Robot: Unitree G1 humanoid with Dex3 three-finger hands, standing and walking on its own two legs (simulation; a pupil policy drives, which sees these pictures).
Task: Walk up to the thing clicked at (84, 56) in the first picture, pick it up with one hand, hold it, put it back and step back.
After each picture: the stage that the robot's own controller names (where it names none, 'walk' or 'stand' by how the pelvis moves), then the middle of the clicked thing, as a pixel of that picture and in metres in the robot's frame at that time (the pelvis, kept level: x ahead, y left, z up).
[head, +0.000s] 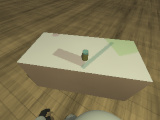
stand; (85, 55) +0.66 +0.07 -0.11
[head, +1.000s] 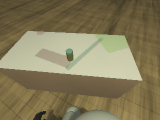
rise first; (69, 55) +0.58 +0.22 -0.08
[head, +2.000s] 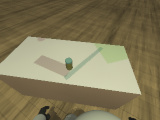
stand; (69, 64) +0.52 +0.21 -0.11
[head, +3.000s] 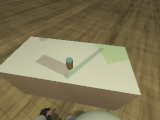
stand; (69, 63) +0.53 +0.21 -0.11
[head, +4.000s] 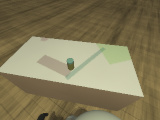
stand; (70, 64) +0.52 +0.20 -0.12
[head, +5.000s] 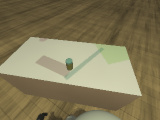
stand; (69, 64) +0.52 +0.21 -0.12
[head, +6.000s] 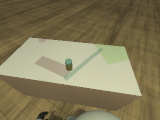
stand; (69, 65) +0.52 +0.21 -0.12
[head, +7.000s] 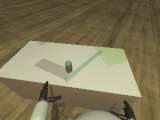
rise first; (68, 66) +0.51 +0.23 -0.11
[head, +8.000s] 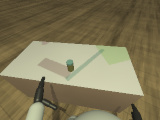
go down; (70, 65) +0.52 +0.23 -0.11
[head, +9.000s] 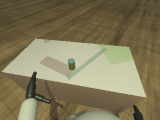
go down; (71, 64) +0.52 +0.22 -0.11
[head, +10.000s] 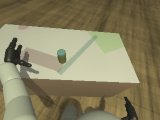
go down; (62, 56) +0.51 +0.21 -0.05
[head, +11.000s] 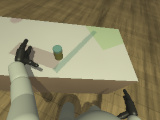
close in; (58, 53) +0.51 +0.22 -0.04
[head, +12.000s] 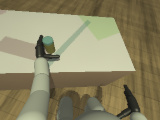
close; (49, 45) +0.54 +0.23 +0.00
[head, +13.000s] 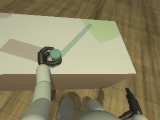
lift; (56, 57) +0.45 +0.19 -0.01
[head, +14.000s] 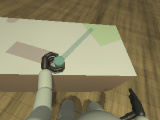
lift; (59, 64) +0.41 +0.18 -0.01
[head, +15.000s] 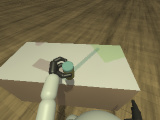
lift; (68, 71) +0.32 +0.14 +0.11
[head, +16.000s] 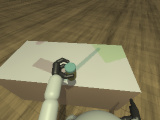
hold; (71, 72) +0.32 +0.13 +0.09
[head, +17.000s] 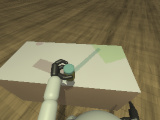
hold; (69, 73) +0.32 +0.14 +0.08
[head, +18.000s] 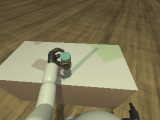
crouch; (66, 61) +0.39 +0.17 +0.11
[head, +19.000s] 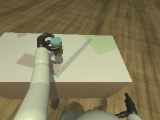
lower; (57, 47) +0.49 +0.20 +0.12
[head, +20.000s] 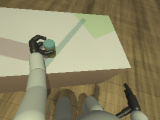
lower; (50, 49) +0.51 +0.20 +0.00
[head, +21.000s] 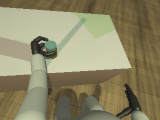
lower; (51, 50) +0.50 +0.19 +0.00
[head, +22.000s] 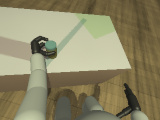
lower; (51, 50) +0.50 +0.19 +0.00
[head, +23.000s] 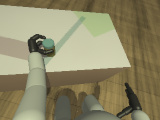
lower; (49, 48) +0.51 +0.19 +0.00
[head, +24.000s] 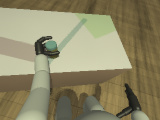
open; (52, 50) +0.50 +0.19 +0.00
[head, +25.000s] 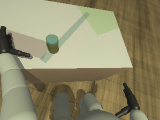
rise; (53, 44) +0.51 +0.19 +0.00
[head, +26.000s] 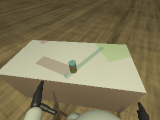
sink last; (72, 67) +0.49 +0.19 -0.06
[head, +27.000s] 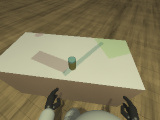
stand; (72, 63) +0.49 +0.17 -0.05
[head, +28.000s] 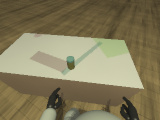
stand; (70, 63) +0.49 +0.18 -0.05
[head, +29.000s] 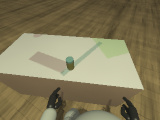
stand; (70, 63) +0.48 +0.19 -0.05
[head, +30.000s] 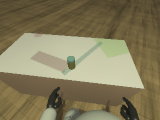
stand; (71, 63) +0.49 +0.18 -0.05
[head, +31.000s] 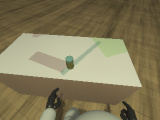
stand; (69, 62) +0.50 +0.18 -0.05
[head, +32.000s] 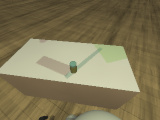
stand; (73, 67) +0.50 +0.17 -0.11
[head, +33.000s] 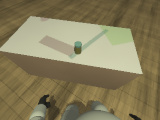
walk; (78, 48) +0.62 +0.12 -0.09
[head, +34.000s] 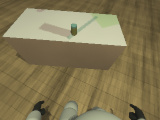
walk; (74, 29) +0.87 +0.22 -0.09
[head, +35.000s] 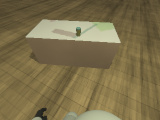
stand; (78, 31) +1.12 +0.22 -0.09
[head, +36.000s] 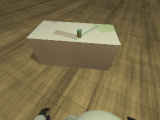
stand; (79, 33) +1.12 +0.20 -0.11
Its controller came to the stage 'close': yes
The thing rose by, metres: 0.22
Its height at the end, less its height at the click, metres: +0.00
